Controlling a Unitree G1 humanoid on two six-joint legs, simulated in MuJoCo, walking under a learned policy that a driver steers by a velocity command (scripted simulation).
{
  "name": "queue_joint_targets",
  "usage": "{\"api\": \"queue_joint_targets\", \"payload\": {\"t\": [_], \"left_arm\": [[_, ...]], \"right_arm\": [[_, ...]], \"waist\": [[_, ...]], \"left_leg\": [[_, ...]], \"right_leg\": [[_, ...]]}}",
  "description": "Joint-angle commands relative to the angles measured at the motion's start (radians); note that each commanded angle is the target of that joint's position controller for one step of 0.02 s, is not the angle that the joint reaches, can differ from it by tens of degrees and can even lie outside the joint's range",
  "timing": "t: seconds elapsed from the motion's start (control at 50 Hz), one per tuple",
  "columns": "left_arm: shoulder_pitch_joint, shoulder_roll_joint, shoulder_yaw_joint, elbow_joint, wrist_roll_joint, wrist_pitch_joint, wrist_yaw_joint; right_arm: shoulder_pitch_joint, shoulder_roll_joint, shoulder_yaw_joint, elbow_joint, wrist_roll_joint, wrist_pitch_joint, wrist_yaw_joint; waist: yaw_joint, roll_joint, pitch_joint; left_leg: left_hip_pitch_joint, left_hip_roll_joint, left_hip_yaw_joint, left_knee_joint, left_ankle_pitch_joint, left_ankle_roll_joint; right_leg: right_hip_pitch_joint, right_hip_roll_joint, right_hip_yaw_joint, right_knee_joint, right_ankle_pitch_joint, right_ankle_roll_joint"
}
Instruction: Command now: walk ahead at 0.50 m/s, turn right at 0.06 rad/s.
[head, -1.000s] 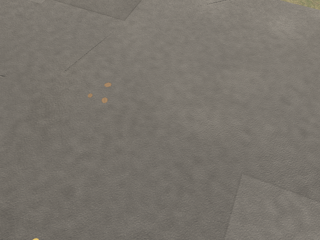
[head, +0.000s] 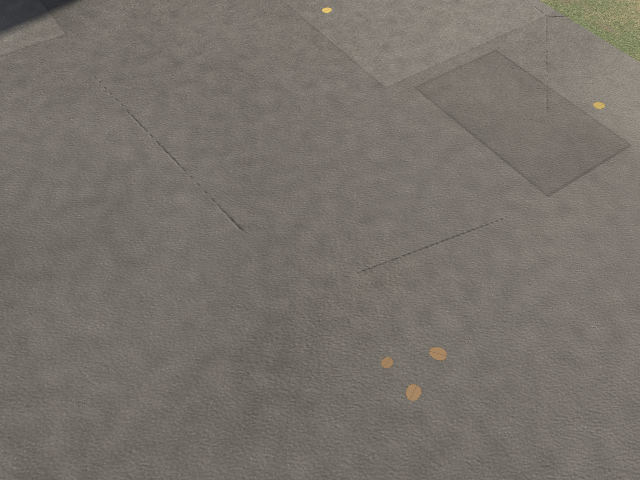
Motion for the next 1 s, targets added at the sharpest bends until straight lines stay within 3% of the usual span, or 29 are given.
{"api": "queue_joint_targets", "payload": {"t": [0.02,0.06,0.12,0.2,0.3,0.36,0.4,0.42,0.44,0.46,0.48,0.5,0.52,0.54,0.56,0.62,0.7,0.74,0.78,0.82,0.84,0.86,0.88,0.9,0.92,0.94,0.96,0.98,1.0], "left_arm": [[0.025,0.106,0.028,-0.05,0.001,0.003,0.0],[0.032,0.078,0.026,-0.041,0.002,0.028,0.005],[-0.033,0.061,0.026,-0.059,0.007,0.032,0.008],[-0.129,0.028,0.013,-0.086,0.015,0.018,-0.013],[-0.254,0.007,-0.002,-0.161,0.018,0.014,-0.048],[-0.225,0.037,0.011,-0.191,0.017,0.019,-0.064],[-0.055,0.104,0.046,-0.169,0.014,0.027,-0.057],[0.107,0.161,0.076,-0.137,0.014,0.031,-0.041],[0.186,0.267,0.104,-0.126,0.015,0.039,-0.019],[0.168,0.258,0.093,-0.15,0.014,0.027,-0.022],[0.157,0.187,0.074,-0.152,0.021,0.021,-0.022],[0.104,0.151,0.065,-0.156,0.018,0.014,-0.019],[0.037,0.125,0.057,-0.167,0.015,0.012,-0.019],[-0.009,0.093,0.046,-0.183,0.022,0.01,-0.015],[-0.028,0.086,0.042,-0.199,0.031,0.011,-0.011],[-0.027,0.12,0.052,-0.203,0.027,0.009,0.005],[0.024,0.149,0.063,-0.189,0.014,0.026,0.026],[0.065,0.154,0.065,-0.178,0.013,0.034,0.029],[0.086,0.144,0.064,-0.171,0.007,0.04,0.031],[0.074,0.142,0.067,-0.173,0.013,0.05,0.037],[0.051,0.132,0.065,-0.183,0.015,0.055,0.04],[0.039,0.098,0.056,-0.198,0.018,0.055,0.04],[0.046,0.04,0.035,-0.229,0.037,0.054,0.042],[0.258,-0.012,0.016,-0.238,0.022,0.048,0.035],[0.26,0.106,0.037,-0.208,0.01,0.055,0.036],[0.133,0.158,0.054,-0.222,0.008,0.068,0.039],[0.066,0.158,0.059,-0.236,0.014,0.084,0.046],[0.041,0.154,0.064,-0.25,0.02,0.098,0.049],[0.055,0.127,0.061,-0.253,0.014,0.112,0.046]], "right_arm": [[0.048,-0.102,-0.033,-0.023,-0.015,-0.038,-0.007],[0.039,-0.107,-0.035,0.0,-0.018,-0.058,-0.009],[0.059,-0.108,-0.037,0.034,-0.029,-0.066,-0.023],[0.069,-0.126,-0.036,0.06,-0.022,-0.064,-0.036],[0.152,-0.153,-0.047,0.117,-0.004,-0.031,-0.045],[0.131,-0.188,-0.056,0.115,0.002,-0.002,-0.06],[0.109,-0.212,-0.06,0.108,0.004,0.014,-0.071],[0.085,-0.209,-0.056,0.1,0.009,0.011,-0.076],[0.176,-0.097,-0.022,0.063,-0.023,-0.01,-0.064],[0.182,-0.067,0.002,0.045,-0.019,-0.052,-0.042],[0.058,-0.147,-0.02,0.022,0.023,-0.083,-0.023],[0.005,-0.148,-0.015,-0.002,0.037,-0.099,-0.018],[-0.004,-0.138,-0.016,0.004,0.017,-0.103,-0.025],[0.007,-0.149,-0.025,0.011,-0.004,-0.095,-0.031],[0.027,-0.147,-0.028,0.013,-0.011,-0.082,-0.031],[0.029,-0.106,-0.016,0.004,-0.02,-0.054,-0.036],[-0.13,-0.061,0.007,-0.032,-0.016,-0.055,-0.031],[-0.181,-0.076,0.004,-0.045,-0.002,-0.062,-0.022],[-0.193,-0.105,-0.006,-0.052,0.006,-0.07,-0.015],[-0.161,-0.14,-0.024,-0.048,-0.002,-0.079,-0.013],[-0.104,-0.15,-0.033,-0.032,-0.008,-0.085,-0.014],[-0.032,-0.172,-0.043,-0.021,-0.023,-0.092,-0.02],[0.089,-0.234,-0.056,-0.018,-0.043,-0.092,-0.028],[0.123,-0.283,-0.067,0.005,-0.047,-0.069,-0.024],[0.103,-0.203,-0.053,-0.012,-0.019,-0.054,-0.022],[0.063,-0.137,-0.034,-0.031,-0.015,-0.043,-0.029],[0.009,-0.113,-0.023,-0.032,-0.022,-0.029,-0.033],[-0.029,-0.101,-0.017,-0.028,-0.022,-0.019,-0.035],[-0.048,-0.107,-0.018,-0.018,-0.027,-0.015,-0.037]], "waist": [[-0.02,0.106,-0.121],[-0.004,0.084,-0.084],[-0.022,0.072,-0.032],[-0.059,0.065,-0.002],[-0.107,0.049,0.038],[-0.06,0.098,-0.025],[0.044,0.128,-0.133],[0.14,0.087,-0.212],[0.091,-0.143,-0.323],[0.066,-0.169,-0.465],[0.119,-0.076,-0.385],[0.091,-0.021,-0.248],[0.039,0.048,-0.156],[0.003,0.041,-0.115],[-0.022,0.015,-0.105],[-0.04,-0.003,-0.087],[0.025,-0.051,-0.075],[0.051,-0.066,-0.085],[0.049,-0.076,-0.088],[0.018,-0.102,-0.085],[-0.017,-0.11,-0.103],[-0.056,-0.096,-0.16],[-0.094,0.033,-0.31],[0.001,0.37,-0.456],[-0.026,0.268,-0.432],[-0.065,0.18,-0.306],[-0.056,0.116,-0.234],[-0.038,0.124,-0.172],[-0.012,0.153,-0.139]], "left_leg": [[0.244,0.28,-0.283,-0.325,0.153,0.16],[0.197,0.271,-0.191,-0.372,0.208,0.156],[0.215,0.248,-0.08,-0.399,0.257,0.128],[0.251,0.229,0.035,-0.421,0.277,0.081],[0.456,0.295,0.083,-0.348,0.438,0.072],[0.526,0.309,0.119,-0.191,0.864,0.046],[0.488,0.293,0.135,0.064,1.072,0.018],[0.342,0.251,0.15,0.304,0.931,-0.018],[-0.064,0.118,0.133,0.681,0.194,-0.083],[-0.324,-0.053,-0.094,0.905,-0.411,-0.103],[-0.432,0.019,-0.195,0.925,-0.349,-0.077],[-0.45,0.065,-0.179,0.841,-0.257,-0.058],[-0.41,0.104,-0.164,0.737,-0.206,-0.061],[-0.34,0.13,-0.159,0.666,-0.169,-0.073],[-0.282,0.139,-0.158,0.637,-0.147,-0.087],[-0.237,0.136,-0.118,0.48,-0.086,-0.141],[-0.142,0.073,-0.092,0.142,0.203,-0.167],[-0.106,0.045,-0.099,0.057,0.267,-0.168],[-0.094,0.042,-0.133,-0.005,0.243,-0.153],[-0.063,0.032,-0.142,-0.047,0.181,-0.12],[0.006,0.029,-0.129,-0.085,0.199,-0.096],[0.14,0.07,-0.138,-0.112,0.278,-0.062],[0.391,0.259,-0.299,-0.06,0.476,0.003],[0.679,0.513,-0.694,-0.07,0.562,0.206],[0.634,0.502,-0.747,-0.107,0.354,0.199],[0.524,0.44,-0.57,-0.123,0.308,0.153],[0.403,0.387,-0.442,-0.135,0.343,0.127],[0.298,0.351,-0.36,-0.15,0.379,0.123],[0.203,0.317,-0.286,-0.181,0.382,0.114]], "right_leg": [[-0.206,-0.079,0.083,-0.006,0.133,0.007],[-0.216,-0.071,0.093,-0.046,0.189,0.028],[-0.301,-0.047,0.122,-0.179,0.341,0.049],[-0.276,-0.018,0.056,-0.421,0.54,0.036],[-0.364,0.006,-0.011,-0.557,0.455,-0.013],[-0.267,0.078,-0.094,-0.567,0.298,-0.065],[-0.029,0.148,-0.121,-0.567,0.229,-0.118],[0.238,0.152,-0.065,-0.65,0.298,-0.163],[0.628,-0.096,0.352,-0.641,0.303,-0.306],[0.821,-0.252,0.849,-0.814,0.177,-0.46],[0.781,-0.226,0.744,-0.872,0.138,-0.395],[0.633,-0.188,0.601,-0.884,0.171,-0.35],[0.473,-0.142,0.494,-0.894,0.273,-0.316],[0.359,-0.109,0.419,-0.912,0.378,-0.302],[0.284,-0.087,0.388,-0.933,0.433,-0.301],[0.154,-0.049,0.293,-0.958,0.552,-0.297],[0.079,0.031,0.212,-0.931,0.443,-0.221],[0.103,0.014,0.256,-0.912,0.368,-0.203],[0.163,-0.014,0.325,-0.861,0.299,-0.189],[0.217,-0.024,0.379,-0.766,0.378,-0.156],[0.223,-0.004,0.384,-0.697,0.428,-0.129],[0.198,0.054,0.349,-0.573,0.462,-0.085],[0.082,0.124,0.267,-0.299,0.241,-0.035],[-0.216,0.233,0.178,0.004,-0.334,0.023],[-0.304,0.141,0.194,0.127,-0.26,0.045],[-0.339,0.113,0.16,0.161,-0.182,0.061],[-0.321,0.083,0.127,0.14,-0.128,0.072],[-0.3,0.057,0.116,0.107,-0.1,0.079],[-0.237,0.038,0.099,0.063,-0.083,0.079]]}}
